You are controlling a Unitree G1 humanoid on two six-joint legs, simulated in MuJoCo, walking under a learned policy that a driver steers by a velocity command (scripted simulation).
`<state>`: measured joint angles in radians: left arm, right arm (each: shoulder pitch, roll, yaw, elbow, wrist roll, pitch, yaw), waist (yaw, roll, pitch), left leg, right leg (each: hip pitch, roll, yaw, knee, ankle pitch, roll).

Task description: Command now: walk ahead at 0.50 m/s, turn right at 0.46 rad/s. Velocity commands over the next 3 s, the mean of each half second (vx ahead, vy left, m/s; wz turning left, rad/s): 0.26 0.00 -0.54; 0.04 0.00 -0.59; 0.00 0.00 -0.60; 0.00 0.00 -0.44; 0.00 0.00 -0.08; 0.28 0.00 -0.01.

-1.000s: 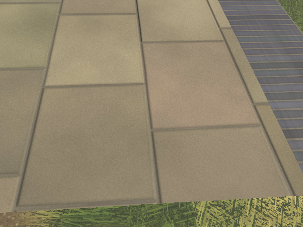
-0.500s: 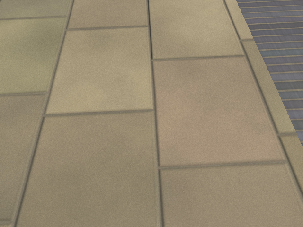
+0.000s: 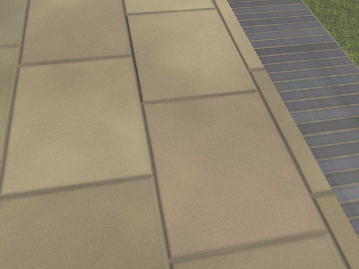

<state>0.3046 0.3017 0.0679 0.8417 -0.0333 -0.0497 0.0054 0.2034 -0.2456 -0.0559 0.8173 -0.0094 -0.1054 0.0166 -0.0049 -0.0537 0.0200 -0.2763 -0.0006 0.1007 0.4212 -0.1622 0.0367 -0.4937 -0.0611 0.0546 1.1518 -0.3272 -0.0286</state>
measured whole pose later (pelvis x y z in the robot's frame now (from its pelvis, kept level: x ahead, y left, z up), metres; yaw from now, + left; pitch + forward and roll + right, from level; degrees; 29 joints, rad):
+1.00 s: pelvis +0.24 -0.01 +0.00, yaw -35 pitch +2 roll -1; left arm 0.20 0.35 0.11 0.62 -0.02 0.06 0.02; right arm 0.16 -0.26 -0.07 0.74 -0.01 0.00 -0.03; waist -0.01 -0.05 0.03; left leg -0.26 0.03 0.01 0.46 -0.23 0.00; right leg -0.57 0.08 0.10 1.15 -0.41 0.07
